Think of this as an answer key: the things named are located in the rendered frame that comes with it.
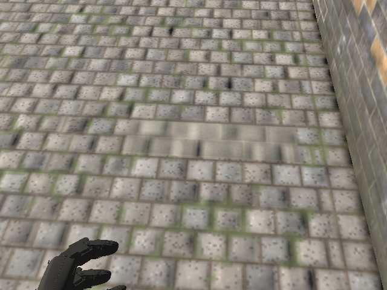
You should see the left robot hand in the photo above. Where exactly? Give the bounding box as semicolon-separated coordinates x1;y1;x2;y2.
35;237;126;290

